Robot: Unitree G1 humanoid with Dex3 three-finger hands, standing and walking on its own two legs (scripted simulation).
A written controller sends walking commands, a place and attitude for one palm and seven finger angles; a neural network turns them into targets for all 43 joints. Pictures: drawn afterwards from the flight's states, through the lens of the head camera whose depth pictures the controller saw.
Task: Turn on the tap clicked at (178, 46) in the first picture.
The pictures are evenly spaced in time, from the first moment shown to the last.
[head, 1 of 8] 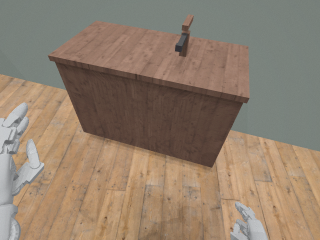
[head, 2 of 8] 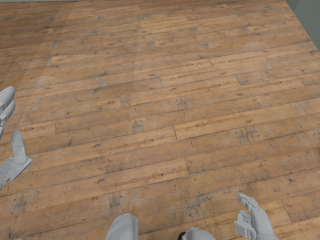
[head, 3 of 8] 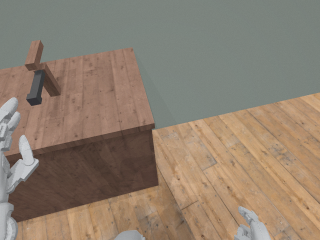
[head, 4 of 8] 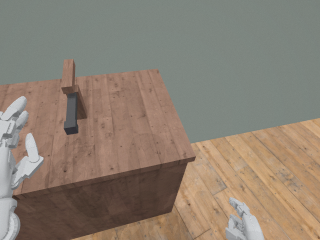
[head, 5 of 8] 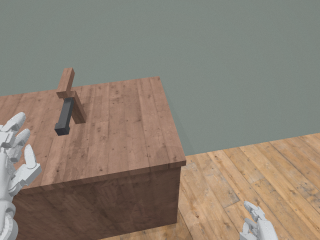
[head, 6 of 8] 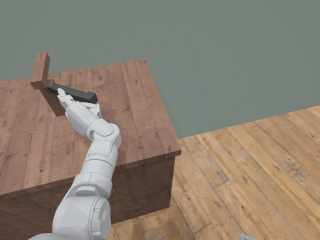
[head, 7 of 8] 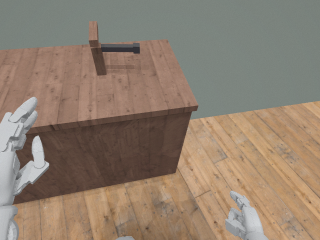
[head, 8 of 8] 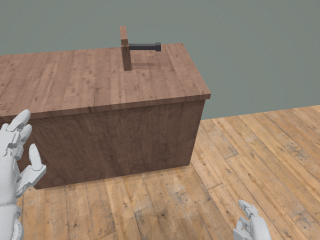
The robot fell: no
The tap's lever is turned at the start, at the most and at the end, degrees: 0 82 82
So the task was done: yes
